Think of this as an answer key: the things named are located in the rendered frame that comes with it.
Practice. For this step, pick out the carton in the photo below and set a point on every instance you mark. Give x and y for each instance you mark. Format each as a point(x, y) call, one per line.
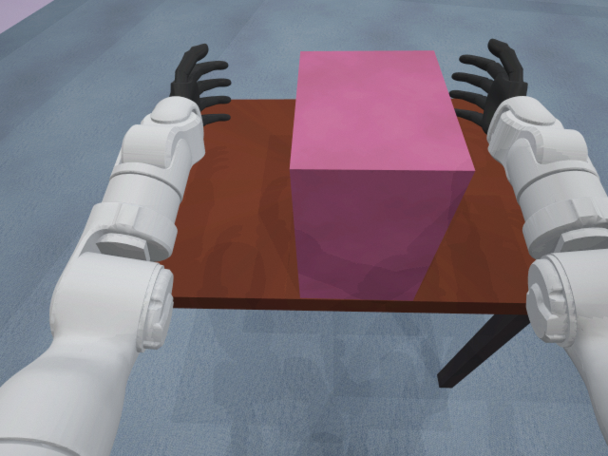
point(379, 165)

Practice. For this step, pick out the table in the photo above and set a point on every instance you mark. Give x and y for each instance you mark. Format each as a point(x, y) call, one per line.
point(235, 246)

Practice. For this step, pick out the right robot upper arm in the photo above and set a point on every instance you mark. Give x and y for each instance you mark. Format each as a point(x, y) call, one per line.
point(567, 304)

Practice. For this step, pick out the robot right hand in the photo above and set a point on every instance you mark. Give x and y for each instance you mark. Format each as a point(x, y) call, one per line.
point(508, 83)

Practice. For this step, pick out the left robot upper arm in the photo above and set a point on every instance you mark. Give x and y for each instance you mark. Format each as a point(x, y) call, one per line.
point(69, 401)

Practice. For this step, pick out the robot left hand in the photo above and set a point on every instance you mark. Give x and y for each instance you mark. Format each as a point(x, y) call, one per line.
point(186, 82)

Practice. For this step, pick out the right robot forearm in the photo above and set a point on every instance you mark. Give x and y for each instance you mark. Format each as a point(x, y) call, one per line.
point(564, 205)

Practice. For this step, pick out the left robot forearm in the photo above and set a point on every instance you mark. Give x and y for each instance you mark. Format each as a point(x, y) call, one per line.
point(136, 218)

